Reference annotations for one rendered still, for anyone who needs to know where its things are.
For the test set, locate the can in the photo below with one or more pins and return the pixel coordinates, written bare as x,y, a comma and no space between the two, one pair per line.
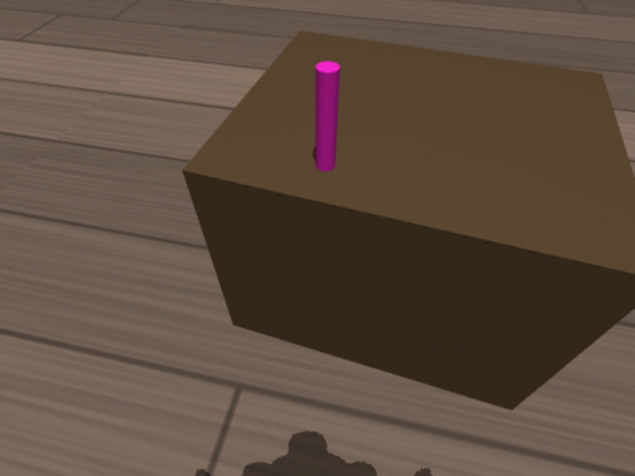
327,85

